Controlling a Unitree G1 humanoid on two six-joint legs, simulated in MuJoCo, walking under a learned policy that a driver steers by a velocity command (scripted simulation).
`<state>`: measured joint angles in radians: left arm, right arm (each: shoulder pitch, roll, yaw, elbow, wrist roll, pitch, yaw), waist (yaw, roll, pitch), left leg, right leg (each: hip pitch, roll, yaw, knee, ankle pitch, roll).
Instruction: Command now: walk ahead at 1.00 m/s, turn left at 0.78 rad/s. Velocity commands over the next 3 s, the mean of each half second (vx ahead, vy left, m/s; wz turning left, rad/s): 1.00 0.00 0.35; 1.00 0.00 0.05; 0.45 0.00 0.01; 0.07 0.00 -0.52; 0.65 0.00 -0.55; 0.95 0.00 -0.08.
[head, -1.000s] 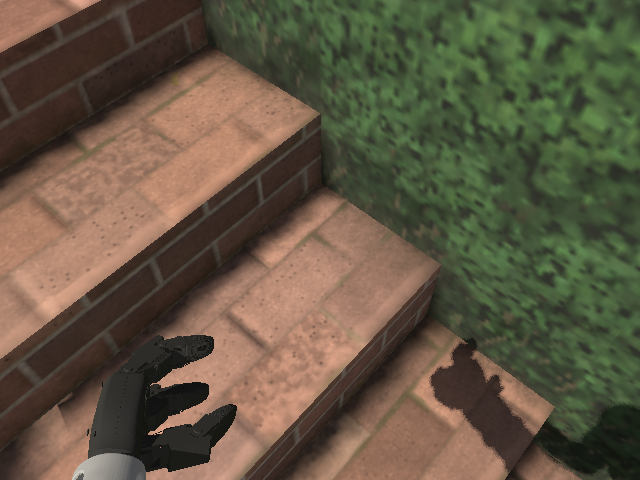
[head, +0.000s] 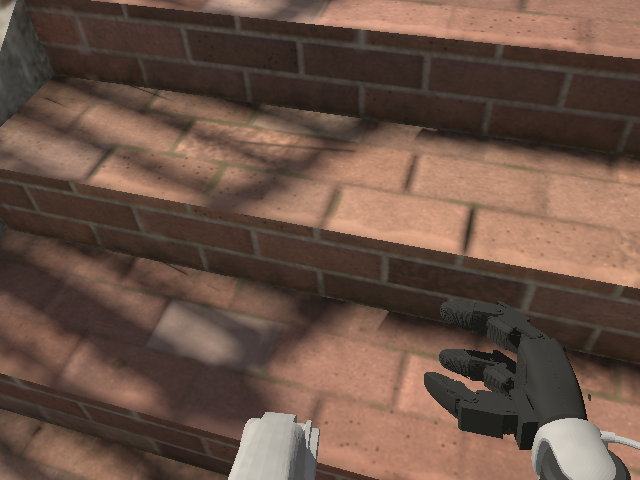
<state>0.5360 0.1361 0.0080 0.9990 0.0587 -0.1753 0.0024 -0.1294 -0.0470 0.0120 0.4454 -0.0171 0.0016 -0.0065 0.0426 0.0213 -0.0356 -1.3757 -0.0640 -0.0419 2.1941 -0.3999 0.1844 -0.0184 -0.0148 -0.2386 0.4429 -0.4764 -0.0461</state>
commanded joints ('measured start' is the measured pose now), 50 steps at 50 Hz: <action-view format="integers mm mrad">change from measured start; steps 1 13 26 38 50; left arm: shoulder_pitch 117 -510 -178 -85 -580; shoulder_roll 115 -156 268 186 -143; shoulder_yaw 21 -47 62 32 -66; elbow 22 -600 -288 -55 -575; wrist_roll -32 -15 -40 -156 -47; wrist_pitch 9 -5 70 23 76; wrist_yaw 21 0 9 27 7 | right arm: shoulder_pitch -156 500 451 184 510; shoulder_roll -78 -169 -124 -154 -66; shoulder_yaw -1 -76 -85 14 -22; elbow -105 489 262 26 563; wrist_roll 23 -57 -53 28 -43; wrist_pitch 12 -76 -191 -47 -122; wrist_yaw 9 -10 33 0 8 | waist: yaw -31 -65 12 -228 5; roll -47 -74 -195 16 -25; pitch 189 3 -309 -152 170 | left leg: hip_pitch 162 1174 541 1121 987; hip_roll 17 258 -181 -101 231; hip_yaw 197 -596 -328 339 -132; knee -439 -1839 -243 -748 -1974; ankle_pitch -85 56 224 94 317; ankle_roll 21 124 -97 -52 6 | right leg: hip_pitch -184 -1207 177 -564 -1296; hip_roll -131 44 -183 -70 118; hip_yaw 40 539 728 149 346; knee -404 2066 275 -384 2040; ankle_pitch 857 61 1211 1857 -79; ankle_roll -15 -177 -221 -100 -144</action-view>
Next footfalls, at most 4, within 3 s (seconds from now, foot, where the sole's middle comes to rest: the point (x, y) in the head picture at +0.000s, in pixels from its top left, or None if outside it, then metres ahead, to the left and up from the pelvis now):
0.14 left None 0.25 0.08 -0.58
0.48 right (445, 392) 0.52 -0.12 -0.40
0.84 left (353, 162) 0.87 0.02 -0.22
1.12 right None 1.12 -0.15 -0.04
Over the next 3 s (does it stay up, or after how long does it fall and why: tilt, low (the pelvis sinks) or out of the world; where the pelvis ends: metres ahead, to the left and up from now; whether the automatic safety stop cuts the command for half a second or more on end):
stays up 1.91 -0.37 1.21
